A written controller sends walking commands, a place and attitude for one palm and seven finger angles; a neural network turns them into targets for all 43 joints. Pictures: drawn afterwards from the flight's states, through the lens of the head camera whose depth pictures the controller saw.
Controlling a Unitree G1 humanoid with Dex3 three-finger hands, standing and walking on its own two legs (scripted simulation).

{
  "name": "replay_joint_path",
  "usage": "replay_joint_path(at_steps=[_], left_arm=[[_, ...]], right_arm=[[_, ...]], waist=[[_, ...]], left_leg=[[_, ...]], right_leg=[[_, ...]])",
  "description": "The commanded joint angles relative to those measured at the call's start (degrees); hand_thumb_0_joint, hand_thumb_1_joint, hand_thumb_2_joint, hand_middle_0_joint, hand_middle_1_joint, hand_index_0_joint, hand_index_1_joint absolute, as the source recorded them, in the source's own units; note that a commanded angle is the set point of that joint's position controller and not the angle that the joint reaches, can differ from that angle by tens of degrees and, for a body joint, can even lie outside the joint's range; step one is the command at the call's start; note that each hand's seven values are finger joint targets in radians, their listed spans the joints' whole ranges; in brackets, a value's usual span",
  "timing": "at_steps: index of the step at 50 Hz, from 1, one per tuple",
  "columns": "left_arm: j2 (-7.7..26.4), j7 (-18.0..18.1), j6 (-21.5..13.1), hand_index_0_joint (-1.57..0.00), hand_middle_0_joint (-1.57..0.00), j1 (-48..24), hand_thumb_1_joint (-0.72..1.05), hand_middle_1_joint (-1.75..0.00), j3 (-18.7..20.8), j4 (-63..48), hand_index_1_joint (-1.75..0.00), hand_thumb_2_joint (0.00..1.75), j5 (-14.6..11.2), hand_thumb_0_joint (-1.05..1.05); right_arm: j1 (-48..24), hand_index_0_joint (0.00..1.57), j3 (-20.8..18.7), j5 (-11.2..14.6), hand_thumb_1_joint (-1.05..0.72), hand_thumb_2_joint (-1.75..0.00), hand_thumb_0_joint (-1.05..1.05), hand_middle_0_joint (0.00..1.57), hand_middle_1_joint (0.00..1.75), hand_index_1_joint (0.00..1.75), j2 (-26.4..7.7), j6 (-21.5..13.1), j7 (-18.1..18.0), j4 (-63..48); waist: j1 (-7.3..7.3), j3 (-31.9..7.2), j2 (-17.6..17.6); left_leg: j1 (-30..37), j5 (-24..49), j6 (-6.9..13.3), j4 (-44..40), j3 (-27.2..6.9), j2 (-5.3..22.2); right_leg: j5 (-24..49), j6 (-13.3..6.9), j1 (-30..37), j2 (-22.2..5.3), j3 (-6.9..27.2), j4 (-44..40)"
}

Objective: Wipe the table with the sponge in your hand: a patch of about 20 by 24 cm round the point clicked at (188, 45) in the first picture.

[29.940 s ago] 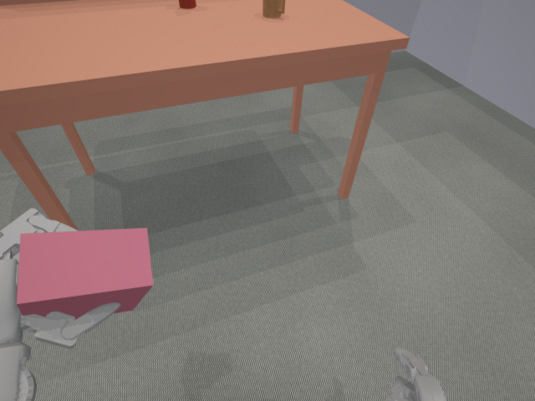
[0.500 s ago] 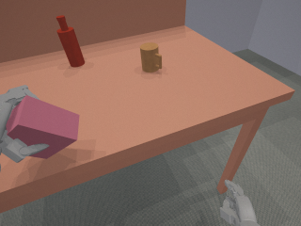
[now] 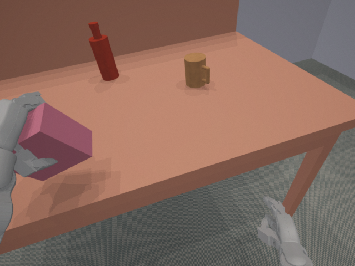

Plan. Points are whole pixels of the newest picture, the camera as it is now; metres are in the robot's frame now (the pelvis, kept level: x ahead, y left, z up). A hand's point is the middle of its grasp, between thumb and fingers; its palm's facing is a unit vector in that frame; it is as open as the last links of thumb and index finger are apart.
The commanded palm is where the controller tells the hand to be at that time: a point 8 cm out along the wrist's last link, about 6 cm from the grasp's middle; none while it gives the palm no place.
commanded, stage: turn the palm down, sponge in hand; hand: left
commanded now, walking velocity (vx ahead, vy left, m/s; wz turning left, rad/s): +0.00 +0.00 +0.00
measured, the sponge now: (51, 149) +0.25 +0.29 +0.19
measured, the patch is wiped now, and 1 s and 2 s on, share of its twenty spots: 0.00 0.00 0.00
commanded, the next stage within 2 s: move the sponge above the wiping area in 0.96 s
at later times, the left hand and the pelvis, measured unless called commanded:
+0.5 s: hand (26, 129) +0.24 +0.30 +0.26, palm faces +0.34 -0.11 -0.94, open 10.0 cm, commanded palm +0.17 +0.29 +0.32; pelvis -0.02 +0.01 +0.01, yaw +0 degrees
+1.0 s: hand (37, 132) +0.24 +0.28 +0.25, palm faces +0.33 -0.07 -0.94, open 10.0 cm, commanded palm +0.18 +0.27 +0.32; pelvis -0.01 -0.01 +0.01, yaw +0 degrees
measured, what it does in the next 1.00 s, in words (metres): stands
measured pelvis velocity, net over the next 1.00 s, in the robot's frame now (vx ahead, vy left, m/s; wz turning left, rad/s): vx -0.01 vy -0.01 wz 0.00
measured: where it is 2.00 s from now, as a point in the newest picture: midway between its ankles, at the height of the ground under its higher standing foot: outside the picture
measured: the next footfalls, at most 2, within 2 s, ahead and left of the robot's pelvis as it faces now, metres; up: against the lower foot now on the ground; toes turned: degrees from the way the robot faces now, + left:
none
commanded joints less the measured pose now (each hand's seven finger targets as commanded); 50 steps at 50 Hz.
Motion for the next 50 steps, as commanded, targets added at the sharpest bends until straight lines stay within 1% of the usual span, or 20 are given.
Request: replay_joint_path(at_steps=[1,8,10,13,19,22,23,27,28,32,33,35,37,38,41,43,45,47,48,50], left_arm=[[14.41,-1.3,1.18,-1.2,-1.2,-16.63,0.1,-1.6,4.23,-9.27,-1.6,1.3,6.64,0.0],[17.27,-2.55,3.19,-1.2,-1.2,-25.07,0.1,-1.6,4.68,-11.46,-1.6,1.3,13.14,0.0],[16.49,-2.48,3.99,-1.2,-1.2,-24.92,0.1,-1.6,3.57,-8.96,-1.6,1.3,14.14,0.0],[15.7,-3.14,5.27,-1.2,-1.2,-25.54,0.1,-1.6,3.09,-9.77,-1.6,1.3,14.68,0.0],[12.77,-3.38,4.79,-1.2,-1.2,-26.05,0.1,-1.6,-0.14,-9.3,-1.6,1.3,16.6,0.0],[13.35,-2.96,4.18,-1.2,-1.2,-25.08,0.1,-1.6,0.14,-8.17,-1.6,1.3,17.68,0.0],[14.16,-2.68,4.45,-1.2,-1.2,-25.05,0.1,-1.6,1.48,-8.39,-1.6,1.3,17.93,0.0],[14.04,-1.65,2.97,-1.2,-1.2,-26.51,0.1,-1.6,0.65,-9.14,-1.6,1.3,19.34,0.0],[15.1,-1.31,3.2,-1.2,-1.2,-26.79,0.1,-1.6,2.15,-9.4,-1.6,1.3,19.48,0.0],[13.95,-0.96,2.54,-1.2,-1.2,-26.75,0.1,-1.6,0.83,-8.09,-1.6,1.3,19.26,0.0],[14.43,-0.93,2.88,-1.2,-1.2,-26.97,0.1,-1.6,1.85,-8.0,-1.6,1.3,19.01,0.0],[12.92,-0.92,2.56,-1.2,-1.2,-26.99,0.1,-1.6,0.15,-5.94,-1.6,1.3,18.86,0.0],[13.09,-1.1,2.27,-1.2,-1.2,-26.45,0.1,-1.6,0.02,-5.96,-1.6,1.3,19.14,0.0],[13.55,-1.16,2.72,-1.2,-1.2,-26.54,0.1,-1.6,0.87,-6.34,-1.6,1.3,18.94,0.0],[12.79,-1.13,2.26,-1.2,-1.2,-26.11,0.1,-1.6,-0.26,-6.0,-1.6,1.3,19.08,0.0],[14.46,-1.02,2.46,-1.2,-1.2,-25.85,0.1,-1.6,1.72,-7.46,-1.6,1.3,19.06,0.0],[13.72,-0.92,2.21,-1.2,-1.2,-25.71,0.1,-1.6,0.96,-6.6,-1.6,1.3,19.26,0.0],[13.71,-1.07,2.11,-1.2,-1.2,-25.86,0.1,-1.6,0.72,-7.35,-1.6,1.3,19.25,0.0],[15.26,-0.96,2.4,-1.2,-1.2,-25.92,0.1,-1.6,2.61,-7.69,-1.6,1.3,19.06,0.0],[13.64,-0.92,2.28,-1.2,-1.2,-25.67,0.1,-1.6,1.09,-6.28,-1.6,1.3,19.28,0.0]], right_arm=[[-15.08,0.2,-1.47,0.14,-0.9,-0.9,0.0,0.2,0.3,0.3,-4.35,-2.85,0.05,-10.57],[-21.78,0.2,0.04,0.41,-0.9,-0.9,0.0,0.2,0.3,0.3,-2.95,-2.47,0.72,-10.0],[-19.35,0.2,-0.44,0.07,-0.9,-0.9,0.0,0.2,0.3,0.3,-3.39,-2.04,0.67,-8.98],[-23.21,0.2,0.15,0.67,-0.9,-0.9,0.0,0.2,0.3,0.3,-2.69,-2.04,1.07,-9.77],[-21.74,0.2,-0.26,0.54,-0.9,-0.9,0.0,0.2,0.3,0.3,-3.05,-1.86,1.45,-9.18],[-20.52,0.2,-0.45,0.54,-0.9,-0.9,0.0,0.2,0.3,0.3,-3.23,-1.42,1.52,-8.93],[-23.01,0.2,-0.04,0.84,-0.9,-0.9,0.0,0.2,0.3,0.3,-2.71,-2.02,1.59,-9.54],[-21.1,0.2,-0.52,0.22,-0.9,-0.9,0.0,0.2,0.3,0.3,-3.11,-1.85,1.72,-8.75],[-23.31,0.2,-0.2,0.47,-0.9,-0.9,0.0,0.2,0.3,0.3,-2.62,-2.53,1.81,-9.29],[-21.22,0.2,-0.69,0.15,-0.9,-0.9,0.0,0.2,0.3,0.3,-3.05,-2.28,1.87,-8.28],[-23.45,0.2,-0.37,0.45,-0.9,-0.9,0.0,0.2,0.3,0.3,-2.63,-2.91,1.81,-8.84],[-21.1,0.2,-0.7,0.34,-0.9,-0.9,0.0,0.2,0.3,0.3,-3.02,-2.84,1.76,-8.07],[-20.93,0.2,-0.89,0.21,-0.9,-0.9,0.0,0.2,0.3,0.3,-3.19,-2.66,1.76,-7.96],[-23.18,0.2,-0.54,0.58,-0.9,-0.9,0.0,0.2,0.3,0.3,-2.73,-3.17,1.8,-8.67],[-21.14,0.2,-1.09,0.17,-0.9,-0.9,0.0,0.2,0.3,0.3,-3.41,-2.98,1.87,-8.07],[-23.29,0.2,-0.86,0.48,-0.9,-0.9,0.0,0.2,0.3,0.3,-2.91,-3.47,1.96,-8.78],[-21.18,0.2,-1.14,0.21,-0.9,-0.9,0.0,0.2,0.3,0.3,-3.17,-3.33,2.07,-8.13],[-20.94,0.2,-1.3,0.21,-0.9,-0.9,0.0,0.2,0.3,0.3,-3.32,-2.95,2.04,-8.22],[-23.12,0.2,-1.06,0.43,-0.9,-0.9,0.0,0.2,0.3,0.3,-3.02,-3.43,2.01,-8.81],[-21.03,0.2,-1.4,0.28,-0.9,-0.9,0.0,0.2,0.3,0.3,-3.34,-3.16,2.15,-8.02]], waist=[[-0.1,-9.04,-2.5],[1.67,-10.93,1.95],[1.51,-11.72,0.75],[2.13,-10.38,1.28],[1.87,-10.91,0.67],[1.7,-10.07,-1.81],[2.08,-9.7,-1.46],[1.98,-11.56,-0.19],[2.4,-11.06,-0.16],[1.93,-11.18,-0.81],[2.22,-10.26,-1.63],[1.67,-9.69,-2.82],[1.76,-9.62,-2.06],[2.05,-9.5,-1.15],[1.83,-10.69,-1.31],[2.28,-10.95,-1.5],[1.94,-11.4,-3.04],[1.96,-11.35,-1.51],[2.39,-10.91,-1.56],[1.82,-10.92,-2.11]], left_leg=[[5.44,7.96,1.35,-7.09,-1.75,0.76],[7.31,7.66,0.72,-9.89,-3.37,0.46],[7.23,9.76,0.72,-10.17,-3.23,0.5],[6.81,7.9,0.53,-10.87,-3.58,0.5],[6.48,5.6,0.74,-11.44,-3.36,0.63],[6.47,4.46,0.92,-11.61,-3.16,0.41],[5.97,3.35,0.69,-11.41,-3.43,0.41],[7.39,6.0,0.95,-10.5,-2.76,-0.03],[6.89,5.45,0.66,-10.08,-3.11,-0.12],[7.5,7.82,0.9,-9.4,-2.3,-0.39],[7.32,6.81,0.68,-8.99,-2.82,-0.42],[6.92,6.28,0.78,-9.1,-2.32,-0.32],[6.92,6.93,0.87,-8.88,-2.1,-0.36],[6.72,6.1,0.53,-8.73,-2.49,-0.37],[6.98,7.95,0.81,-8.27,-1.9,-0.42],[6.98,8.66,0.6,-7.7,-2.35,-0.51],[7.03,9.74,0.76,-7.58,-1.8,-0.43],[7.35,10.3,0.91,-7.81,-1.61,-0.57],[7.05,9.7,0.62,-7.6,-2.19,-0.49],[7.13,10.81,0.77,-7.4,-1.49,-0.48]], right_leg=[[8.22,2.51,1.15,-3.29,3.44,-8.65],[5.9,0.54,3.26,-2.14,4.42,-9.66],[7.41,0.87,4.17,-2.65,3.35,-9.44],[6.17,0.18,4.09,-2.26,4.81,-10.46],[4.77,0.25,3.84,-2.71,3.98,-10.51],[2.9,0.83,2.79,-2.86,3.83,-11.35],[1.99,0.16,2.95,-2.42,5.79,-11.62],[3.32,0.42,3.14,-3.12,5.05,-11.58],[2.47,-0.27,3.37,-2.64,7.01,-11.85],[4.2,0.51,3.31,-3.62,6.14,-12.35],[2.65,-0.14,2.91,-3.08,8.44,-13.02],[1.81,0.71,2.22,-3.77,6.56,-13.12],[2.91,0.66,2.3,-3.98,6.91,-13.0],[1.73,-0.08,2.55,-3.67,9.12,-13.46],[3.92,0.52,3.2,-4.27,7.43,-12.84],[4.56,-0.11,3.81,-3.92,9.92,-12.79],[5.77,0.65,3.8,-4.37,7.9,-12.32],[7.23,0.76,3.85,-4.46,7.74,-12.28],[6.16,-0.01,4.11,-4.03,9.92,-12.6],[7.76,0.63,3.85,-4.46,8.5,-12.31]])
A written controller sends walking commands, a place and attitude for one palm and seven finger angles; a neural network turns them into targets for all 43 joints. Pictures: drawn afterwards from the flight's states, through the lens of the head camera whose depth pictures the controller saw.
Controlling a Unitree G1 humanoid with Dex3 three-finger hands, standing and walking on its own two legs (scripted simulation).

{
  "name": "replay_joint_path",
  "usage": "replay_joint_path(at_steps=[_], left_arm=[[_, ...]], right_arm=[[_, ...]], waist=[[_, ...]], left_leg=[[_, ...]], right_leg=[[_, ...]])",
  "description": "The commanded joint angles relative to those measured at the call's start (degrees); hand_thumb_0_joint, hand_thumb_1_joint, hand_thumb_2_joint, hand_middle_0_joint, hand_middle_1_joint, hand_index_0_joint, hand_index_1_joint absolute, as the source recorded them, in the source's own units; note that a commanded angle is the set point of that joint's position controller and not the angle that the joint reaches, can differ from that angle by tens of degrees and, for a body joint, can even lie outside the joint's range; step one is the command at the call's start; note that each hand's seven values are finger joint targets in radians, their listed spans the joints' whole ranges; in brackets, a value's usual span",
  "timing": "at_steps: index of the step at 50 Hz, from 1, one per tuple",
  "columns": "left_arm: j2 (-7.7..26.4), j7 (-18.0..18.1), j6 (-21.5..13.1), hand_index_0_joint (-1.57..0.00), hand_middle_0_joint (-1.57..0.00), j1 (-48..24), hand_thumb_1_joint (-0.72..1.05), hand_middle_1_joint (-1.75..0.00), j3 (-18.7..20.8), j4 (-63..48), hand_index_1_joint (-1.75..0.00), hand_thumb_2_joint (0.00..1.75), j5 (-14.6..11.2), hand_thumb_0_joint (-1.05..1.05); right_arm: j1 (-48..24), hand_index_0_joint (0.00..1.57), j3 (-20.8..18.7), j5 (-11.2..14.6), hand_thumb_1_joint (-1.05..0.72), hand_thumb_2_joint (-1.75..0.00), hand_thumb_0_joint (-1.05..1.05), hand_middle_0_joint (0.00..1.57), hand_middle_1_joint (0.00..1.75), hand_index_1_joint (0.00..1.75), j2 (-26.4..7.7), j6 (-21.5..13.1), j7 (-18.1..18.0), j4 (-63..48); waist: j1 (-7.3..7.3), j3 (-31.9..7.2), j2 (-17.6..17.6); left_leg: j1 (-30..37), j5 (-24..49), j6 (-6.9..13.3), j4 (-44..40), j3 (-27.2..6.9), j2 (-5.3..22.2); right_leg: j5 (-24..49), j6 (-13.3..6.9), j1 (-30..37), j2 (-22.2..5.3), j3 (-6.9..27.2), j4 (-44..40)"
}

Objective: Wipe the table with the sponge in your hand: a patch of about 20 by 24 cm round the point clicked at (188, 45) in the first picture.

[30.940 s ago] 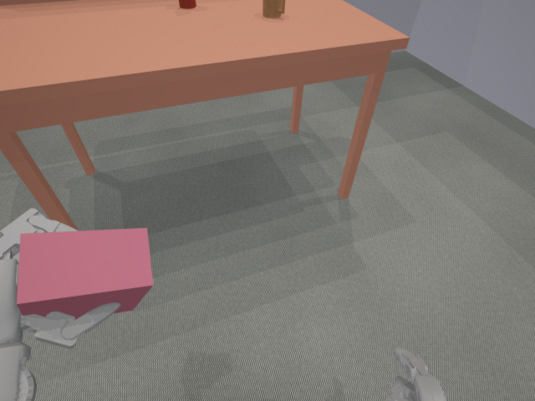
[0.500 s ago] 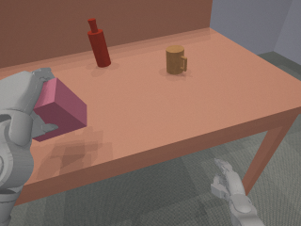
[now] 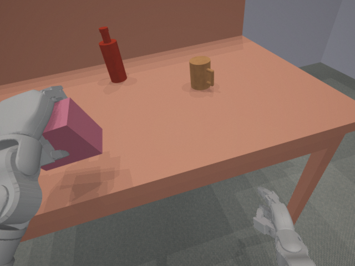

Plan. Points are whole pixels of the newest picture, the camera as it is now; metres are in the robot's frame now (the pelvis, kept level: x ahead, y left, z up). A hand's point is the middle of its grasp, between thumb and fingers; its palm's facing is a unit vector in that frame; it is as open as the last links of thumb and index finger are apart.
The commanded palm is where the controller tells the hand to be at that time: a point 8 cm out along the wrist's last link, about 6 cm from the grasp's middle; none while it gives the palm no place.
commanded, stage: move the sponge above the wiping area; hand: left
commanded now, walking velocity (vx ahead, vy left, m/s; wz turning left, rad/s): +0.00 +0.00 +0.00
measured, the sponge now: (63, 141) +0.26 +0.29 +0.20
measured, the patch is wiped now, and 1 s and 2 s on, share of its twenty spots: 0.00 0.00 0.00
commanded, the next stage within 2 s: none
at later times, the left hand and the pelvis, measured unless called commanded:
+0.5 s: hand (52, 131) +0.25 +0.29 +0.23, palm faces +0.30 -0.07 -0.95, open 10.0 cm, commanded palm +0.20 +0.28 +0.30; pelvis +0.00 +0.00 +0.00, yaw +0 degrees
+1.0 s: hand (61, 132) +0.27 +0.29 +0.22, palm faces +0.25 -0.08 -0.97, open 10.0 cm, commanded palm +0.22 +0.28 +0.29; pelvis +0.00 +0.01 +0.00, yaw +0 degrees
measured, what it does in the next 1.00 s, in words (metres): stands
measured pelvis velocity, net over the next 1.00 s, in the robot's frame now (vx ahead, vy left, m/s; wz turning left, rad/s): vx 0.00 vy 0.01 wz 0.00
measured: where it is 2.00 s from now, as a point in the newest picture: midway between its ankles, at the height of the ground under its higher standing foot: outside the picture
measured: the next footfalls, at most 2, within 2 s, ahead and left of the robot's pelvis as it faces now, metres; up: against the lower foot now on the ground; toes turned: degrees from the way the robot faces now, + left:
none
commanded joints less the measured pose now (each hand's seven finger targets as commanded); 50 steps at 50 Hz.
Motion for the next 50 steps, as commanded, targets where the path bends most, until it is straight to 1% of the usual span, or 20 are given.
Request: replay_joint_path(at_steps=[1,3,5,9,12,13,17,18,22,23,26,28,30,33,39,42,43,45,48,50], left_arm=[[16.02,2.62,-0.66,-1.2,-1.2,-17.47,0.1,-1.6,10.43,-8.1,-1.6,1.3,2.65,0.0],[16.68,2.46,-0.38,-1.2,-1.2,-17.44,0.1,-1.6,11.33,-7.8,-1.6,1.3,2.43,0.0],[15.52,2.46,-0.63,-1.2,-1.2,-16.88,0.1,-1.6,10.1,-5.49,-1.6,1.3,2.55,0.0],[14.25,2.38,-0.96,-1.2,-1.2,-19.14,0.1,-1.6,8.36,-6.75,-1.6,1.3,2.87,0.0],[15.35,2.36,-1.37,-1.2,-1.2,-17.08,0.1,-1.6,9.33,-7.51,-1.6,1.3,3.29,0.0],[17.01,2.36,-1.03,-1.2,-1.2,-17.64,0.1,-1.6,10.87,-7.64,-1.6,1.3,3.49,0.0],[15.91,2.7,-1.53,-1.2,-1.2,-17.08,0.1,-1.6,10.09,-8.26,-1.6,1.3,3.77,0.0],[16.42,2.61,-1.24,-1.2,-1.2,-17.37,0.1,-1.6,11.01,-8.83,-1.6,1.3,3.38,0.0],[14.75,2.8,-1.61,-1.2,-1.2,-17.42,0.1,-1.6,9.12,-6.01,-1.6,1.3,3.83,0.0],[14.76,2.65,-1.39,-1.2,-1.2,-18.12,0.1,-1.6,9.29,-7.07,-1.6,1.3,3.68,0.0],[12.59,2.74,-1.58,-1.2,-1.2,-18.67,0.1,-1.6,6.86,-4.75,-1.6,1.3,4.0,0.0],[13.66,2.65,-1.37,-1.2,-1.2,-19.25,0.1,-1.6,7.73,-5.49,-1.6,1.3,4.2,0.0],[12.89,2.86,-1.49,-1.2,-1.2,-19.05,0.1,-1.6,6.81,-3.61,-1.6,1.3,4.7,0.0],[14.62,2.82,-1.3,-1.2,-1.2,-20.51,0.1,-1.6,8.22,-4.71,-1.6,1.3,5.01,0.0],[12.25,2.91,-1.37,-1.2,-1.2,-23.92,0.1,-1.6,5.17,-3.72,-1.6,1.3,6.1,0.0],[11.26,2.77,-1.4,-1.2,-1.2,-22.43,0.1,-1.6,4.25,-2.09,-1.6,1.3,6.14,0.0],[12.93,2.68,-0.92,-1.2,-1.2,-22.21,0.1,-1.6,6.05,-2.13,-1.6,1.3,6.19,0.0],[10.29,2.71,-0.97,-1.2,-1.2,-23.82,0.1,-1.6,3.22,-1.22,-1.6,1.3,6.67,0.0],[13.76,2.88,-0.84,-1.2,-1.2,-22.45,0.1,-1.6,6.68,-2.1,-1.6,1.3,6.89,0.0],[11.79,2.96,-0.74,-1.2,-1.2,-22.5,0.1,-1.6,4.92,-1.05,-1.6,1.3,7.13,0.0]], right_arm=[[-15.18,0.2,-2.14,-0.05,-0.9,-0.9,0.0,0.2,0.3,0.3,-3.6,-3.62,0.08,-11.2],[-17.65,0.2,-1.83,0.3,-0.9,-0.9,0.0,0.2,0.3,0.3,-3.13,-3.99,0.0,-11.77],[-14.91,0.2,-2.37,0.1,-0.9,-0.9,0.0,0.2,0.3,0.3,-3.67,-3.75,-0.08,-10.99],[-15.93,0.2,-2.26,0.31,-0.9,-0.9,0.0,0.2,0.3,0.3,-3.42,-4.14,-0.22,-11.39],[-15.05,0.2,-2.62,-0.1,-0.9,-0.9,0.0,0.2,0.3,0.3,-3.69,-3.9,-0.13,-11.56],[-17.28,0.2,-2.24,0.25,-0.9,-0.9,0.0,0.2,0.3,0.3,-3.31,-4.33,-0.19,-11.85],[-15.26,0.2,-2.58,-0.3,-0.9,-0.9,0.0,0.2,0.3,0.3,-3.59,-3.94,0.01,-11.25],[-17.69,0.2,-2.24,0.02,-0.9,-0.9,0.0,0.2,0.3,0.3,-3.03,-4.47,-0.09,-11.98],[-14.92,0.2,-2.7,-0.13,-0.9,-0.9,0.0,0.2,0.3,0.3,-3.62,-4.04,-0.02,-10.76],[-17.24,0.2,-2.24,0.18,-0.9,-0.9,0.0,0.2,0.3,0.3,-3.11,-4.56,-0.06,-11.6],[-14.73,0.2,-2.52,0.08,-0.9,-0.9,0.0,0.2,0.3,0.3,-3.36,-4.39,-0.1,-10.75],[-16.78,0.2,-2.31,0.22,-0.9,-0.9,0.0,0.2,0.3,0.3,-3.12,-4.81,-0.34,-11.45],[-14.6,0.2,-2.55,-0.17,-0.9,-0.9,0.0,0.2,0.3,0.3,-3.57,-4.69,-0.21,-10.52],[-16.48,0.2,-2.34,0.03,-0.9,-0.9,0.0,0.2,0.3,0.3,-3.27,-4.79,-0.35,-11.1],[-15.67,0.2,-2.2,0.07,-0.9,-0.9,0.0,0.2,0.3,0.3,-2.97,-4.92,-0.32,-10.42],[-14.35,0.2,-2.66,-0.28,-0.9,-0.9,0.0,0.2,0.3,0.3,-3.43,-4.58,-0.2,-10.01],[-15.9,0.2,-2.34,0.03,-0.9,-0.9,0.0,0.2,0.3,0.3,-3.27,-4.84,-0.26,-10.54],[-14.34,0.2,-2.31,-0.15,-0.9,-0.9,0.0,0.2,0.3,0.3,-3.32,-4.61,-0.15,-9.97],[-15.66,0.2,-2.4,-0.08,-0.9,-0.9,0.0,0.2,0.3,0.3,-3.46,-4.65,-0.1,-10.54],[-14.17,0.2,-2.46,-0.31,-0.9,-0.9,0.0,0.2,0.3,0.3,-3.49,-4.39,0.09,-9.88]], waist=[[0.09,-11.15,-3.41],[0.31,-9.43,-2.92],[-0.21,-10.27,-4.89],[-0.32,-10.8,-2.44],[0.09,-12.05,-4.18],[0.18,-11.39,-3.03],[0.27,-11.77,-3.27],[0.63,-11.17,-3.0],[0.1,-10.8,-3.12],[0.27,-10.67,-2.02],[-0.3,-10.45,-4.21],[0.02,-10.26,-2.63],[-0.2,-11.1,-4.16],[0.2,-10.28,-2.84],[-0.18,-12.49,-1.33],[-0.26,-11.52,-3.18],[0.03,-11.2,-2.11],[-0.69,-11.59,-3.95],[0.36,-12.28,-2.75],[-0.17,-12.64,-3.15]], left_leg=[[3.84,6.9,1.44,-2.59,-1.34,-0.82],[3.48,5.38,1.24,-2.57,-1.73,-0.78],[3.52,5.26,1.38,-2.19,-1.02,-0.63],[3.7,4.53,1.33,-2.1,-1.1,-0.82],[3.87,5.91,1.57,-2.22,-1.01,-0.93],[3.79,5.1,1.37,-2.14,-1.34,-0.97],[3.98,6.5,1.52,-2.55,-1.02,-0.98],[4.0,5.63,1.35,-2.27,-1.53,-0.94],[3.79,5.17,1.42,-2.83,-0.97,-0.83],[3.93,4.46,1.23,-2.85,-1.58,-0.93],[3.84,3.81,1.35,-3.38,-1.19,-0.84],[3.97,3.01,1.28,-3.17,-1.62,-0.92],[3.73,3.95,1.33,-3.44,-1.29,-0.83],[3.83,3.22,1.3,-3.58,-1.9,-0.91],[4.63,3.71,1.27,-3.98,-1.5,-1.12],[4.6,3.9,1.47,-4.43,-1.57,-0.99],[4.42,3.48,1.33,-4.27,-1.91,-0.93],[4.66,4.02,1.41,-4.74,-1.64,-1.02],[4.4,4.1,1.33,-4.59,-2.27,-0.92],[4.44,5.82,1.42,-4.66,-1.6,-1.01]], right_leg=[[4.62,1.61,1.3,-4.86,7.75,-8.01],[2.15,1.0,0.43,-4.47,10.12,-9.04],[1.85,1.81,0.21,-5.01,8.69,-8.89],[0.53,1.46,0.03,-5.18,8.95,-8.75],[3.29,1.79,1.42,-5.17,8.38,-8.08],[1.31,1.13,0.95,-4.68,10.5,-8.86],[3.85,1.66,1.38,-4.94,8.17,-7.95],[2.06,1.0,1.0,-4.55,10.33,-8.63],[2.07,1.71,0.33,-4.87,7.88,-8.49],[1.15,0.93,0.52,-4.54,9.76,-8.81],[0.35,1.88,-0.42,-4.77,7.14,-8.77],[-0.71,0.95,-0.2,-4.42,9.5,-9.2],[0.63,1.56,0.15,-4.56,6.93,-8.42],[0.05,0.77,0.08,-4.07,8.88,-8.82],[0.18,1.11,0.25,-4.23,6.97,-8.11],[1.58,1.29,0.15,-3.99,6.01,-8.37],[1.22,0.56,0.46,-3.68,8.09,-8.62],[1.54,1.3,0.06,-3.66,5.36,-8.22],[2.12,0.41,1.42,-3.46,7.75,-8.1],[3.53,1.05,1.37,-3.57,5.55,-7.65]])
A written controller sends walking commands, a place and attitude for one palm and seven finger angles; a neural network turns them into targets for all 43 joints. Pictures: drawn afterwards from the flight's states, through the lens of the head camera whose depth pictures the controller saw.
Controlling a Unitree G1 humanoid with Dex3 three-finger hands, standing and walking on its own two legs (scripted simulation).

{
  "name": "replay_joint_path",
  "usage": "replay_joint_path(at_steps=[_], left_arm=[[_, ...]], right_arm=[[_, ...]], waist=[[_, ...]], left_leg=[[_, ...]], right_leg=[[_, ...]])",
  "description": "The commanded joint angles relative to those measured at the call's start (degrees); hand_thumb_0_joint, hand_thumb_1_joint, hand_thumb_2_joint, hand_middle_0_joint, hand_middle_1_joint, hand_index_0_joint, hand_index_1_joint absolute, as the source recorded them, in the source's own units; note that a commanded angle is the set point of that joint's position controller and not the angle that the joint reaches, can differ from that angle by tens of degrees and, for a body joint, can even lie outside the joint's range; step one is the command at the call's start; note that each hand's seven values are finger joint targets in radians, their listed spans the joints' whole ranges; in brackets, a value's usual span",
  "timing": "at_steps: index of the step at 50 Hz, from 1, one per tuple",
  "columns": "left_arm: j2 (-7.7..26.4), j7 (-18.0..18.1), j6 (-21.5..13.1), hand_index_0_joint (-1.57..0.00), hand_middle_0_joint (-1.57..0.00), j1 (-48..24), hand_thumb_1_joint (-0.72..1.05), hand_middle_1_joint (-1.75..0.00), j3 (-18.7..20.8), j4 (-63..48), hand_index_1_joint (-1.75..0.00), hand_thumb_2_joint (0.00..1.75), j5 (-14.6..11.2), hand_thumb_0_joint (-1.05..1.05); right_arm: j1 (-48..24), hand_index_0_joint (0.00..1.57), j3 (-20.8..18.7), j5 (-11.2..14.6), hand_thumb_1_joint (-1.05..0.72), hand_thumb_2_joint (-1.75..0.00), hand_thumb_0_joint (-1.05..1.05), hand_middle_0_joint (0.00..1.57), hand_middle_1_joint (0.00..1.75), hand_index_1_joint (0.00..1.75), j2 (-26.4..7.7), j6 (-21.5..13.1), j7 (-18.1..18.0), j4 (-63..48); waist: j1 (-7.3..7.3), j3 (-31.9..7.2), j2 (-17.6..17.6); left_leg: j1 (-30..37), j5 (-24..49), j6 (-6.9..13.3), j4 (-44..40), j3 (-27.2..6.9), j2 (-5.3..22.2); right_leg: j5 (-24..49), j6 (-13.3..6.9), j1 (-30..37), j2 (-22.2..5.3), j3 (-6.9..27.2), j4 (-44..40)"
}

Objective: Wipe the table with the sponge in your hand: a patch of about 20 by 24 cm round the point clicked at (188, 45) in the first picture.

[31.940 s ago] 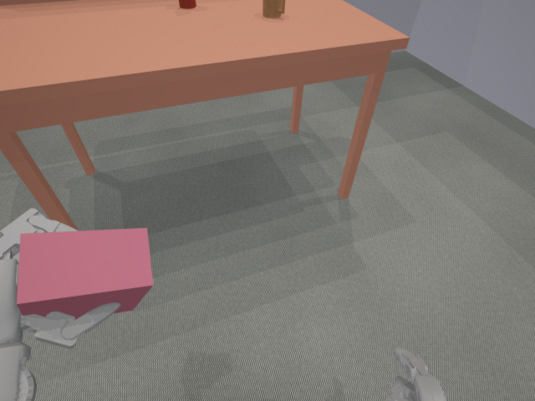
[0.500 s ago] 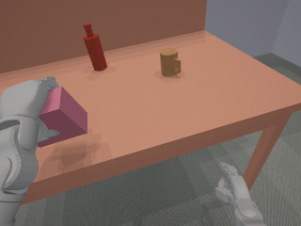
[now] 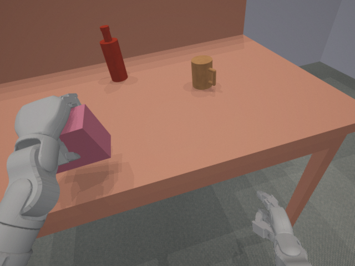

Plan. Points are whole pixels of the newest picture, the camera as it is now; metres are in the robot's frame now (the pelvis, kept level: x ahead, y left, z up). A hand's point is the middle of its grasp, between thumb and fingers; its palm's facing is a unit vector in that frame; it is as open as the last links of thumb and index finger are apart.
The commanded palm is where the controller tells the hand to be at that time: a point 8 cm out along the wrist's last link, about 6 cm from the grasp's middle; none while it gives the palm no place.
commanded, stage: move the sponge above the wiping area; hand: left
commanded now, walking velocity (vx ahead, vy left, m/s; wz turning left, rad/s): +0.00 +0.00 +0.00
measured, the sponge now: (74, 145) +0.28 +0.28 +0.17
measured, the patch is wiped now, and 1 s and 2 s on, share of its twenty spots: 0.00 0.00 0.00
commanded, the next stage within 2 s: lower the sponge onto the table in 1.94 s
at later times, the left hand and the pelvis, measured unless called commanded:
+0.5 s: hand (68, 133) +0.28 +0.29 +0.20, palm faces +0.20 -0.06 -0.98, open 10.0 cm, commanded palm +0.23 +0.28 +0.27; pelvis +0.01 +0.00 +0.00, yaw +0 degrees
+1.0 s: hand (67, 136) +0.28 +0.29 +0.19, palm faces +0.17 -0.04 -0.98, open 10.0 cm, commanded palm +0.23 +0.29 +0.26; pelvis +0.01 +0.00 +0.00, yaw +0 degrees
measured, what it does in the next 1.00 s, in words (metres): stands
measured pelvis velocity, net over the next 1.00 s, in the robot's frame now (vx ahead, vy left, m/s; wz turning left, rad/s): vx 0.01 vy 0.00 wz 0.00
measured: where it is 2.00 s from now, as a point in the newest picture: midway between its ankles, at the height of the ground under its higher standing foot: outside the picture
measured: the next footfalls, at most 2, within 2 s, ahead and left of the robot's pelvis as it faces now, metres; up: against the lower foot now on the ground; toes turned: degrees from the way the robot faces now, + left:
none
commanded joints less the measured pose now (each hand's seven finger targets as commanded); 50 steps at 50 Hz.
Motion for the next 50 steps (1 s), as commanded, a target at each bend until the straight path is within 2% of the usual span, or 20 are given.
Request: replay_joint_path(at_steps=[1,3,10,13,14,17,18,21,23,26,28,29,37,38,40,43,44,47,48,50], left_arm=[[14.96,2.61,-0.25,-1.2,-1.2,-18.45,0.1,-1.6,9.58,-9.33,-1.6,1.3,3.01,0.0],[17.15,2.64,0.1,-1.2,-1.2,-17.0,0.1,-1.6,12.18,-10.07,-1.6,1.3,2.65,0.0],[12.08,2.57,-0.29,-1.2,-1.2,-18.18,0.1,-1.6,7.03,-10.16,-1.6,1.3,3.04,0.0],[15.51,2.75,-0.1,-1.2,-1.2,-17.02,0.1,-1.6,10.22,-11.24,-1.6,1.3,3.31,0.0],[13.24,2.93,-0.12,-1.2,-1.2,-19.21,0.1,-1.6,7.8,-10.9,-1.6,1.3,3.64,0.0],[14.84,3.14,-0.07,-1.2,-1.2,-20.15,0.1,-1.6,8.65,-5.22,-1.6,1.3,4.12,0.0],[17.04,3.11,0.1,-1.2,-1.2,-21.05,0.1,-1.6,10.54,-5.41,-1.6,1.3,4.35,0.0],[13.74,2.98,-0.35,-1.2,-1.2,-21.27,0.1,-1.6,7.35,-6.32,-1.6,1.3,4.62,0.0],[16.89,2.52,0.21,-1.2,-1.2,-18.2,0.1,-1.6,10.71,-6.01,-1.6,1.3,4.51,0.0],[15.32,1.74,0.34,-1.2,-1.2,-16.42,0.1,-1.6,9.41,-4.51,-1.6,1.3,4.33,0.0],[19.06,1.29,0.5,-1.2,-1.2,-14.57,0.1,-1.6,13.17,-4.13,-1.6,1.3,3.96,0.0],[16.5,1.03,0.37,-1.2,-1.2,-16.69,0.1,-1.6,10.24,-4.34,-1.6,1.3,4.32,0.0],[18.08,-0.04,-3.22,-1.2,-1.2,-20.8,0.1,-1.6,9.4,-0.88,-1.6,1.3,5.32,0.0],[18.84,-0.03,-4.05,-1.2,-1.2,-21.91,0.1,-1.6,10.42,-2.86,-1.6,1.3,4.82,0.0],[17.24,0.62,-5.43,-1.2,-1.2,-22.65,0.1,-1.6,9.14,-0.75,-1.6,1.3,5.23,0.0],[18.77,1.65,-6.61,-1.2,-1.2,-21.67,0.1,-1.6,11.78,-2.63,-1.6,1.3,4.47,0.0],[17.01,2.32,-6.75,-1.2,-1.2,-21.83,0.1,-1.6,10.46,-3.71,-1.6,1.3,4.53,0.0],[17.6,3.29,-5.17,-1.2,-1.2,-17.8,0.1,-1.6,12.45,-3.14,-1.6,1.3,4.1,0.0],[18.31,3.34,-4.31,-1.2,-1.2,-17.88,0.1,-1.6,13.5,-4.23,-1.6,1.3,3.64,0.0],[16.27,3.63,-3.06,-1.2,-1.2,-17.26,0.1,-1.6,11.74,-1.89,-1.6,1.3,3.48,0.0]], right_arm=[[-15.02,0.2,-2.24,-0.04,-0.9,-0.9,0.0,0.2,0.3,0.3,-4.15,-3.59,0.12,-10.99],[-16.51,0.2,-2.17,0.02,-0.9,-0.9,0.0,0.2,0.3,0.3,-4.19,-3.67,0.09,-11.65],[-15.03,0.2,-2.43,0.0,-0.9,-0.9,0.0,0.2,0.3,0.3,-4.02,-3.75,0.23,-11.16],[-16.31,0.2,-2.43,0.05,-0.9,-0.9,0.0,0.2,0.3,0.3,-4.2,-3.77,0.17,-11.53],[-15.5,0.2,-2.18,0.01,-0.9,-0.9,0.0,0.2,0.3,0.3,-3.88,-3.86,0.2,-11.26],[-13.85,0.2,-2.59,-0.16,-0.9,-0.9,0.0,0.2,0.3,0.3,-4.69,-3.31,-0.13,-10.02],[-15.25,0.2,-2.44,0.08,-0.9,-0.9,0.0,0.2,0.3,0.3,-4.78,-3.64,-0.33,-10.47],[-14.55,0.2,-2.55,0.01,-0.9,-0.9,0.0,0.2,0.3,0.3,-4.37,-3.83,0.16,-10.44],[-15.81,0.2,-2.56,-0.12,-0.9,-0.9,0.0,0.2,0.3,0.3,-4.62,-3.78,0.06,-10.83],[-14.06,0.2,-2.62,-0.2,-0.9,-0.9,0.0,0.2,0.3,0.3,-4.71,-3.28,0.47,-10.24],[-15.33,0.2,-2.64,-0.21,-0.9,-0.9,0.0,0.2,0.3,0.3,-5.1,-3.15,0.27,-10.69],[-14.89,0.2,-2.39,-0.01,-0.9,-0.9,0.0,0.2,0.3,0.3,-4.75,-3.07,0.28,-10.58],[-12.69,0.2,-3.16,-0.31,-0.9,-0.9,0.0,0.2,0.3,0.3,-5.27,-3.99,-0.59,-9.58],[-14.54,0.2,-2.92,-0.14,-0.9,-0.9,0.0,0.2,0.3,0.3,-4.77,-4.68,-0.93,-10.57],[-12.32,0.2,-3.09,-0.51,-0.9,-0.9,0.0,0.2,0.3,0.3,-4.88,-5.03,-0.92,-9.24],[-13.92,0.2,-3.24,-0.47,-0.9,-0.9,0.0,0.2,0.3,0.3,-4.63,-5.5,-0.88,-10.06],[-12.92,0.2,-3.17,-0.68,-0.9,-0.9,0.0,0.2,0.3,0.3,-4.38,-5.68,-0.54,-9.8],[-12.5,0.2,-3.6,-0.8,-0.9,-0.9,0.0,0.2,0.3,0.3,-4.91,-4.76,0.25,-9.51],[-14.97,0.2,-3.19,-0.54,-0.9,-0.9,0.0,0.2,0.3,0.3,-4.67,-4.93,0.23,-10.36],[-12.81,0.2,-3.42,-0.61,-0.9,-0.9,0.0,0.2,0.3,0.3,-4.95,-4.46,0.36,-9.41]], waist=[[0.04,-12.54,-2.45],[0.64,-12.33,-1.97],[-0.44,-12.71,-2.75],[0.24,-12.37,-2.51],[-0.22,-13.32,-1.99],[-0.49,-10.9,-3.9],[-0.24,-10.75,-3.25],[-0.22,-13.76,-1.64],[0.33,-13.59,-2.6],[-0.34,-13.09,-4.43],[0.22,-12.16,-5.11],[-0.6,-12.62,-4.56],[-1.45,-12.11,-3.32],[-1.16,-12.51,-1.99],[-1.67,-12.23,-1.94],[-0.47,-12.55,-0.86],[-0.49,-14.13,-0.72],[0.26,-13.25,-2.18],[0.78,-12.81,-1.9],[-0.02,-11.84,-3.77]], left_leg=[[4.76,5.26,0.71,-3.47,-1.71,-0.36],[4.49,5.01,0.63,-3.23,-2.2,-0.21],[5.61,5.3,0.9,-3.41,-1.78,-0.32],[5.51,5.05,0.95,-3.33,-2.35,-0.38],[5.32,5.4,0.88,-3.25,-1.79,-0.6],[4.53,3.62,0.96,-3.72,-1.61,-0.53],[4.4,2.82,0.81,-3.59,-2.09,-0.55],[5.35,5.98,0.94,-3.38,-1.8,-0.85],[4.95,6.36,0.97,-2.83,-1.93,-0.73],[4.21,8.13,1.13,-2.12,-1.06,-0.64],[3.27,7.11,1.08,-1.75,-1.57,-0.56],[3.19,7.32,1.17,-1.76,-1.07,-0.83],[4.03,4.68,1.57,-1.43,-1.48,-1.14],[4.59,4.45,1.44,-0.76,-1.98,-1.12],[4.83,4.7,1.36,-1.14,-1.75,-1.15],[5.06,4.47,1.21,-1.22,-2.34,-1.07],[5.13,6.19,1.12,-1.2,-1.99,-1.07],[4.28,7.97,0.99,-2.19,-1.68,-0.85],[4.06,6.9,0.86,-2.31,-2.21,-0.76],[3.58,6.4,0.84,-2.5,-1.49,-0.44]], right_leg=[[3.2,0.55,1.26,-3.06,5.35,-6.89],[3.35,-0.26,2.04,-2.72,7.33,-6.87],[3.5,0.42,1.02,-2.88,5.02,-6.91],[3.15,-0.24,1.45,-2.37,7.22,-7.25],[2.97,0.25,1.55,-2.97,5.83,-6.89],[1.45,0.62,0.07,-2.81,5.42,-8.01],[0.45,-0.14,0.4,-2.44,7.59,-8.11],[4.1,0.26,1.94,-2.93,5.47,-6.91],[5.4,-0.26,2.95,-2.64,7.8,-6.96],[8.44,0.78,2.66,-3.26,6.09,-6.6],[7.86,0.19,3.17,-2.98,8.62,-6.9],[7.64,0.78,2.97,-3.46,7.26,-6.66],[3.42,1.02,0.99,-3.76,7.16,-7.93],[2.7,0.17,1.44,-3.77,9.84,-8.21],[2.18,0.61,0.45,-3.86,7.43,-8.17],[2.07,-0.26,1.47,-3.68,9.66,-8.4],[4.28,0.08,2.62,-4.21,7.85,-7.21],[7.7,0.45,3.16,-3.7,6.2,-6.64],[6.24,-0.26,3.28,-3.38,8.14,-6.99],[5.47,0.58,2.04,-3.64,6.23,-7.04]])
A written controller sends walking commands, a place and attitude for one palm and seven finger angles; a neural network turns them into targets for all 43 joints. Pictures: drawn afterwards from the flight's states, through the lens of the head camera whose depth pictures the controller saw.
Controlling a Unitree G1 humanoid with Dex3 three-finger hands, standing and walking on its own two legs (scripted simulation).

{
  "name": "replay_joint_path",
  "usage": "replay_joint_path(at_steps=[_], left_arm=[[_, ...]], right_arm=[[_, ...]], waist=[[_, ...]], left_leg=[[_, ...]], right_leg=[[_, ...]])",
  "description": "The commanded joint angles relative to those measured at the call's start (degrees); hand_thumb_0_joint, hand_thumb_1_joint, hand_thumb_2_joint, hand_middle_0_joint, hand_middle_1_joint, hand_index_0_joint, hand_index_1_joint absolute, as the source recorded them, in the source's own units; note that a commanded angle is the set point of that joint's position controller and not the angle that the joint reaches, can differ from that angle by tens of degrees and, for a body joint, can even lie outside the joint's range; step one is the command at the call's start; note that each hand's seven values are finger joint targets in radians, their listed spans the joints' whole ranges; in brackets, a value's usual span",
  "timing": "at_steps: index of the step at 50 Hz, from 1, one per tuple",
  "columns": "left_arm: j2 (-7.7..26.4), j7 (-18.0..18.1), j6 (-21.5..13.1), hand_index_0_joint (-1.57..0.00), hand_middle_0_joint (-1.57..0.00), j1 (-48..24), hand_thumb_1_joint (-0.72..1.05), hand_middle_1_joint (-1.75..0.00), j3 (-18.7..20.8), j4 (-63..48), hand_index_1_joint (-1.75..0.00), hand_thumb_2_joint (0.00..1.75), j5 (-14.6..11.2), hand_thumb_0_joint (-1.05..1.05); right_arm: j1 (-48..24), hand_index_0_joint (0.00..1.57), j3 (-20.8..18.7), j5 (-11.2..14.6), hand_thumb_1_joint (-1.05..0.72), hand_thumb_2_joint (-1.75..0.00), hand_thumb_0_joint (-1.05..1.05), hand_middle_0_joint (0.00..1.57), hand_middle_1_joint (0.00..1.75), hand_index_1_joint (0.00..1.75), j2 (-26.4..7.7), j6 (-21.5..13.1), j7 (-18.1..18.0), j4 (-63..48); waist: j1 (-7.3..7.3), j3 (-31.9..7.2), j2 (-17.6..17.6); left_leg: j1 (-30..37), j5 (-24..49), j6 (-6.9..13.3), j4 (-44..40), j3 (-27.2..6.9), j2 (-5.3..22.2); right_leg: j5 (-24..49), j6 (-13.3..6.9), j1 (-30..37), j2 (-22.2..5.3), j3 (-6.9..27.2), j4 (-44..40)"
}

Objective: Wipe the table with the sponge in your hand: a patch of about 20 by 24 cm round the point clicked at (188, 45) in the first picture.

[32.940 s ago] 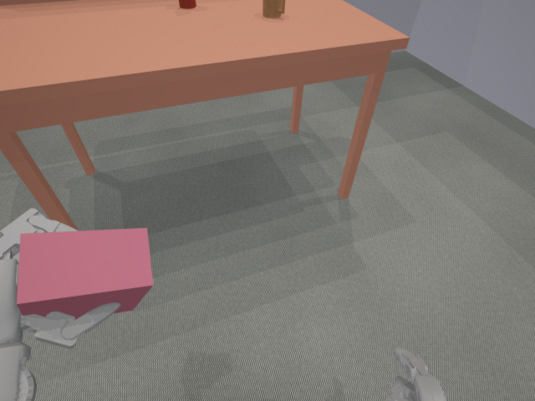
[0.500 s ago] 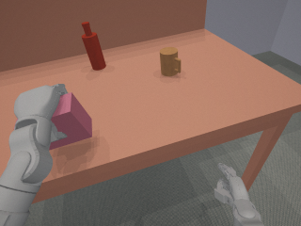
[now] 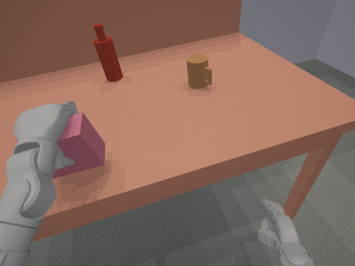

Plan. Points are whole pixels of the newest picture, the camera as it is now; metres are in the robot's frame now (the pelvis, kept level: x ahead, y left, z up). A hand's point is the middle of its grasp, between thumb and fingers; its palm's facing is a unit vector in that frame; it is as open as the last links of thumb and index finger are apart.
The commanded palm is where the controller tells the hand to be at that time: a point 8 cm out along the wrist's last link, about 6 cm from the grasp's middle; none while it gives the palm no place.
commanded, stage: move the sponge above the wiping area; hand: left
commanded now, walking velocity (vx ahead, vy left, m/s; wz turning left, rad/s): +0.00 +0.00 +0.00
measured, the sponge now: (69, 151) +0.28 +0.30 +0.15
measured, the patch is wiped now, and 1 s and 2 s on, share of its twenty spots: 0.00 0.00 0.00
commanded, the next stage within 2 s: lower the sponge onto the table in 0.94 s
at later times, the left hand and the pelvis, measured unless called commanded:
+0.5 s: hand (60, 133) +0.28 +0.29 +0.20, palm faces +0.22 -0.06 -0.97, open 10.0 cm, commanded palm +0.23 +0.28 +0.27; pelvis +0.00 +0.01 +0.00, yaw +0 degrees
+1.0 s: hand (53, 135) +0.27 +0.30 +0.20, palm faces +0.19 -0.05 -0.98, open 10.0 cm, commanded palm +0.22 +0.29 +0.28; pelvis +0.00 +0.00 +0.00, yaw +0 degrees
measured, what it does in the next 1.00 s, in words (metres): stands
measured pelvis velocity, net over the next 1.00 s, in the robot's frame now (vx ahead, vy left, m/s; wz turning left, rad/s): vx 0.00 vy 0.00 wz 0.00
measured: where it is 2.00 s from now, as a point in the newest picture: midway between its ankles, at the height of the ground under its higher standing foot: outside the picture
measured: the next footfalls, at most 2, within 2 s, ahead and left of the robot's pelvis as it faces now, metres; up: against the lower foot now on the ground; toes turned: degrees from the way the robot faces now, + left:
none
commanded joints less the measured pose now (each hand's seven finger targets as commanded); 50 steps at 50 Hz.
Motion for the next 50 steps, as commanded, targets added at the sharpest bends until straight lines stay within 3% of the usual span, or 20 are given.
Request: replay_joint_path(at_steps=[1,3,5,8,15,18,21,23,25,28,30,33,34,38,42,43,44,47,48,50], left_arm=[[16.26,3.22,2.28,-1.2,-1.2,-16.89,0.1,-1.6,10.73,-8.63,-1.6,1.3,1.74,0.0],[17.0,2.61,2.89,-1.2,-1.2,-17.46,0.1,-1.6,11.25,-9.61,-1.6,1.3,1.48,0.0],[14.06,2.32,3.04,-1.2,-1.2,-18.21,0.1,-1.6,7.98,-9.79,-1.6,1.3,1.77,0.0],[15.57,1.7,3.32,-1.2,-1.2,-17.01,0.1,-1.6,9.24,-13.19,-1.6,1.3,1.94,0.0],[12.68,2.16,3.29,-1.2,-1.2,-23.5,0.1,-1.6,5.04,-12.7,-1.6,1.3,3.57,0.0],[14.71,2.62,3.73,-1.2,-1.2,-24.11,0.1,-1.6,7.3,-14.33,-1.6,1.3,3.56,0.0],[12.88,2.99,4.59,-1.2,-1.2,-22.78,0.1,-1.6,6.03,-11.01,-1.6,1.3,3.41,0.0],[16.04,2.77,5.39,-1.2,-1.2,-21.83,0.1,-1.6,9.05,-10.4,-1.6,1.3,3.18,0.0],[12.66,2.34,5.63,-1.2,-1.2,-22.71,0.1,-1.6,5.81,-8.85,-1.6,1.3,3.08,0.0],[15.16,1.47,6.09,-1.2,-1.2,-21.09,0.1,-1.6,7.75,-9.21,-1.6,1.3,3.02,0.0],[12.16,1.0,5.72,-1.2,-1.2,-21.73,0.1,-1.6,4.83,-10.18,-1.6,1.3,3.07,0.0],[16.09,0.53,5.4,-1.2,-1.2,-19.44,0.1,-1.6,8.29,-15.27,-1.6,1.3,3.15,0.0],[15.03,0.73,5.13,-1.2,-1.2,-21.64,0.1,-1.6,7.01,-16.34,-1.6,1.3,3.44,0.0],[19.04,1.06,5.17,-1.2,-1.2,-19.46,0.1,-1.6,11.26,-15.14,-1.6,1.3,3.05,0.0],[17.84,1.23,4.89,-1.2,-1.2,-19.6,0.1,-1.6,10.11,-12.81,-1.6,1.3,2.56,0.0],[18.96,1.04,4.96,-1.2,-1.2,-19.97,0.1,-1.6,11.25,-14.63,-1.6,1.3,2.3,0.0],[16.55,1.05,4.85,-1.2,-1.2,-20.18,0.1,-1.6,9.04,-15.57,-1.6,1.3,2.28,0.0],[15.98,0.4,4.97,-1.2,-1.2,-17.43,0.1,-1.6,8.58,-11.27,-1.6,1.3,1.75,0.0],[17.11,0.02,5.01,-1.2,-1.2,-17.38,0.1,-1.6,9.87,-11.76,-1.6,1.3,1.47,0.0],[14.8,-0.13,4.5,-1.2,-1.2,-18.31,0.1,-1.6,7.23,-11.36,-1.6,1.3,1.68,0.0]], right_arm=[[-14.85,0.2,-1.94,0.18,-0.9,-0.9,0.0,0.2,0.3,0.3,-4.43,-3.13,0.28,-11.03],[-17.3,0.2,-1.52,0.46,-0.9,-0.9,0.0,0.2,0.3,0.3,-4.29,-3.05,0.01,-12.09],[-15.68,0.2,-1.62,0.47,-0.9,-0.9,0.0,0.2,0.3,0.3,-4.22,-2.94,0.1,-11.64],[-17.86,0.2,-1.42,0.61,-0.9,-0.9,0.0,0.2,0.3,0.3,-3.88,-3.12,-0.03,-12.98],[-16.11,0.2,-1.21,0.37,-0.9,-0.9,0.0,0.2,0.3,0.3,-3.6,-3.46,-0.3,-11.51],[-17.87,0.2,-1.16,0.65,-0.9,-0.9,0.0,0.2,0.3,0.3,-3.49,-3.35,-0.4,-12.12],[-16.15,0.2,-1.18,0.58,-0.9,-0.9,0.0,0.2,0.3,0.3,-3.59,-2.85,0.01,-11.26],[-17.18,0.2,-1.05,0.63,-0.9,-0.9,0.0,0.2,0.3,0.3,-4.0,-2.51,-0.23,-11.74],[-16.24,0.2,-0.85,0.82,-0.9,-0.9,0.0,0.2,0.3,0.3,-3.77,-2.24,0.03,-11.53],[-17.09,0.2,-0.86,0.95,-0.9,-0.9,0.0,0.2,0.3,0.3,-4.08,-1.96,-0.17,-12.3],[-16.44,0.2,-0.87,0.94,-0.9,-0.9,0.0,0.2,0.3,0.3,-3.76,-2.2,0.1,-12.41],[-17.93,0.2,-0.97,0.85,-0.9,-0.9,0.0,0.2,0.3,0.3,-3.8,-2.32,0.06,-13.51],[-17.4,0.2,-0.8,0.72,-0.9,-0.9,0.0,0.2,0.3,0.3,-3.45,-2.63,0.13,-13.41],[-17.62,0.2,-1.18,0.6,-0.9,-0.9,0.0,0.2,0.3,0.3,-4.14,-2.59,-0.04,-12.89],[-15.71,0.2,-1.47,0.53,-0.9,-0.9,0.0,0.2,0.3,0.3,-4.32,-2.26,0.02,-11.91],[-17.87,0.2,-1.2,0.73,-0.9,-0.9,0.0,0.2,0.3,0.3,-4.09,-2.73,-0.21,-12.71],[-16.98,0.2,-1.17,0.83,-0.9,-0.9,0.0,0.2,0.3,0.3,-3.58,-2.9,-0.13,-12.61],[-15.28,0.2,-1.57,0.71,-0.9,-0.9,0.0,0.2,0.3,0.3,-4.37,-2.46,-0.19,-11.93],[-17.21,0.2,-1.33,1.02,-0.9,-0.9,0.0,0.2,0.3,0.3,-4.23,-2.77,-0.46,-12.62],[-15.35,0.2,-1.38,0.81,-0.9,-0.9,0.0,0.2,0.3,0.3,-4.19,-2.9,-0.43,-12.37]], waist=[[0.9,-12.29,-5.16],[1.03,-11.02,-3.91],[0.39,-11.95,-3.06],[1.02,-13.09,-2.84],[0.15,-12.0,-2.5],[0.98,-12.79,-0.77],[0.87,-12.42,-3.45],[1.21,-11.85,-2.7],[0.42,-11.65,-3.28],[0.6,-11.74,-2.33],[0.16,-13.31,-2.74],[0.98,-15.21,-1.6],[0.82,-16.49,-1.69],[1.41,-14.14,-2.69],[0.99,-13.47,-2.75],[1.27,-14.11,-1.1],[0.93,-14.62,-0.8],[0.38,-11.79,-3.72],[0.52,-11.28,-3.51],[0.04,-12.25,-4.65]], left_leg=[[3.33,6.38,1.09,-3.06,-1.33,-0.81],[3.17,5.15,1.09,-3.05,-1.7,-0.84],[3.64,5.28,1.14,-3.44,-1.44,-0.86],[4.3,5.66,1.27,-3.07,-1.94,-0.89],[5.29,3.96,1.17,-4.78,-2.26,-1.0],[5.84,3.45,1.06,-4.94,-2.68,-1.06],[4.9,4.99,0.94,-5.15,-2.05,-0.99],[4.33,3.87,0.87,-5.07,-2.21,-0.87],[3.95,4.76,0.86,-5.06,-1.72,-0.83],[4.0,3.74,1.01,-4.74,-1.82,-0.81],[4.46,5.87,1.11,-4.11,-1.58,-0.86],[5.32,7.42,1.45,-3.53,-1.98,-1.0],[5.31,8.95,1.44,-3.04,-1.76,-1.27],[4.87,8.49,1.44,-2.77,-2.21,-1.14],[4.31,8.58,1.37,-2.84,-1.55,-1.28],[4.86,7.98,1.32,-2.7,-2.07,-1.3],[5.09,8.84,1.33,-2.58,-1.68,-1.37],[3.85,6.98,1.34,-2.67,-1.5,-0.95],[3.8,5.94,1.29,-2.38,-2.01,-0.91],[3.92,6.52,1.42,-2.41,-1.58,-0.96]], right_leg=[[5.12,1.19,1.79,-4.03,6.14,-7.04],[3.56,0.48,1.31,-3.61,8.1,-7.67],[3.62,0.97,0.94,-3.79,5.69,-7.09],[4.51,0.32,1.93,-3.42,7.42,-6.81],[1.61,0.63,-0.26,-2.96,4.59,-7.13],[1.56,-0.28,0.81,-2.53,6.79,-7.33],[2.72,0.52,0.96,-2.82,4.62,-7.32],[2.07,-0.07,1.38,-2.51,6.65,-7.61],[2.89,0.52,0.91,-2.84,4.6,-7.33],[2.38,0.27,1.02,-2.68,6.17,-7.7],[4.57,0.61,1.57,-3.13,4.81,-6.89],[6.52,0.18,3.16,-2.77,6.65,-6.44],[7.84,0.39,3.59,-3.27,5.87,-5.73],[7.5,-0.06,2.96,-2.84,7.87,-6.53],[7.79,0.8,2.58,-3.53,6.28,-6.71],[7.02,0.03,2.96,-3.18,8.36,-6.85],[7.27,0.55,2.76,-3.62,6.74,-6.39],[6.35,1.08,1.19,-3.79,6.35,-7.2],[4.83,0.4,1.14,-3.44,8.61,-7.72],[5.52,1.19,1.12,-3.94,6.3,-7.19]])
